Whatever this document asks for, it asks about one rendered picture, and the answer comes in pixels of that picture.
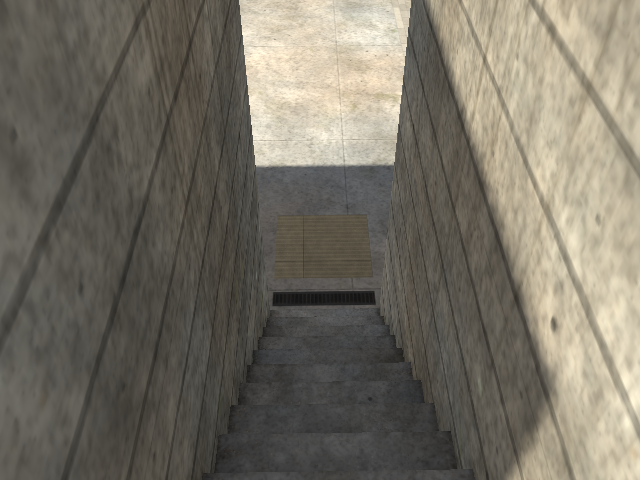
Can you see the stairs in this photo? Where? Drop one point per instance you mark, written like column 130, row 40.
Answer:
column 329, row 397

